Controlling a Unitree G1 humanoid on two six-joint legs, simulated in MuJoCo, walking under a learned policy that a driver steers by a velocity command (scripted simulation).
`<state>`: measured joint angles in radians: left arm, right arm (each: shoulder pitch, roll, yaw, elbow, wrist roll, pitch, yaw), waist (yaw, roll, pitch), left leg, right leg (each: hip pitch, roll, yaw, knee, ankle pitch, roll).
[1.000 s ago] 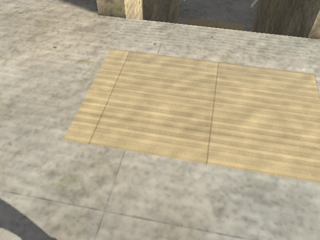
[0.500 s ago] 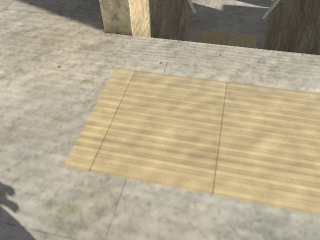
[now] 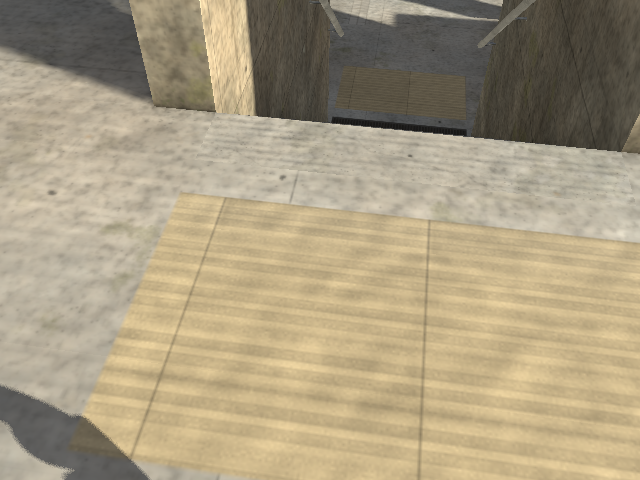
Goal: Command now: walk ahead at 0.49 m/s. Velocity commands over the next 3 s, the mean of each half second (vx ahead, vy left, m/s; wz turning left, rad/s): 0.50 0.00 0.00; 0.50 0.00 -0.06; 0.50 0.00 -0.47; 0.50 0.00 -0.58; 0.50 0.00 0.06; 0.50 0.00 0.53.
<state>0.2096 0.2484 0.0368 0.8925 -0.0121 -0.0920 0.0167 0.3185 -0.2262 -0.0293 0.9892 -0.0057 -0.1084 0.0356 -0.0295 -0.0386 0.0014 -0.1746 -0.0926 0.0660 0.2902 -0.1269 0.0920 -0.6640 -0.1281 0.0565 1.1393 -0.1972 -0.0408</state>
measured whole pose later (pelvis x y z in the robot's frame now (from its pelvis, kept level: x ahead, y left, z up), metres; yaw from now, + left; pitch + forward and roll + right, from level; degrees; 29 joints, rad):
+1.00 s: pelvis +0.55 -0.01 -0.01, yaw -2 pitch +1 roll +0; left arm 0.31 0.25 0.06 0.97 -0.04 -0.08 0.01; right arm 0.16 -0.23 -0.05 0.90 0.00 -0.11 0.03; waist 0.00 -0.04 0.03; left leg -0.33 -0.01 0.10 0.46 -0.16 0.06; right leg -0.44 -0.05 0.06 1.19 -0.35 -0.05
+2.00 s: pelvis +1.11 -0.14 -0.01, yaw -35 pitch +2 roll +0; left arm 0.40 0.24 0.06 0.86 0.08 -0.11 -0.09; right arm 0.11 -0.24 0.02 0.79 -0.05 -0.12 0.00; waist 0.04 0.00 0.01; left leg -0.38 0.02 0.06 0.53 -0.19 0.03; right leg -0.21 0.10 0.20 0.95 -0.51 -0.04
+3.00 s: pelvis +1.52 -0.33 -0.02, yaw -12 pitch +2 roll +0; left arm 0.24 0.24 -0.01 0.80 0.07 -0.08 0.00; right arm 0.39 -0.26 -0.07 0.88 -0.05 -0.14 0.06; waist -0.04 0.00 -0.06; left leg -0.35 -0.09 -0.01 0.66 -0.35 0.10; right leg -0.60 -0.06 0.06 1.33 -0.47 0.03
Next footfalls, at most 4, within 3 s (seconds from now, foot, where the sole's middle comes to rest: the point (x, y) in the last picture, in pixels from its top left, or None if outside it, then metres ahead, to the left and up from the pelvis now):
0.30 right None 0.34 -0.17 -0.78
0.86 left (289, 421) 0.65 0.07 -0.78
1.44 right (395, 316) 0.92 -0.19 -0.78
1.92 left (350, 220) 1.26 -0.10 -0.78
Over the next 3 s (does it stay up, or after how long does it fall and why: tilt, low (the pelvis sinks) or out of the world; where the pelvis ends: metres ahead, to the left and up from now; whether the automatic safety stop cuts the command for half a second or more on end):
stays up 1.52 -0.33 -0.02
